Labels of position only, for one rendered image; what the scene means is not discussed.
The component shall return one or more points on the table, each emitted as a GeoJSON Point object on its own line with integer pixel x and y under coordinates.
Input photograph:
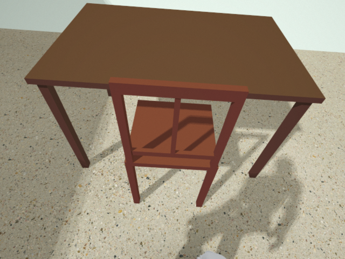
{"type": "Point", "coordinates": [104, 41]}

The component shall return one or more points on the chair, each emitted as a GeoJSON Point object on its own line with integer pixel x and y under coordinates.
{"type": "Point", "coordinates": [174, 134]}

